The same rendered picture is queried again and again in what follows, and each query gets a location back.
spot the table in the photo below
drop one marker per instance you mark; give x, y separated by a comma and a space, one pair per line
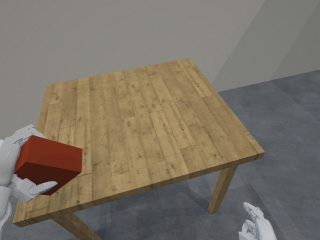
139, 129

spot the sponge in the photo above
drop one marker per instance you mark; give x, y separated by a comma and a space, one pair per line
42, 160

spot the right robot hand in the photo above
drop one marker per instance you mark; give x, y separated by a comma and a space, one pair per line
260, 230

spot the left robot hand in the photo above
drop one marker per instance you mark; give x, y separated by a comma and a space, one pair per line
25, 190

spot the robot left forearm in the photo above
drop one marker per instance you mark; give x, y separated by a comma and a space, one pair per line
5, 207

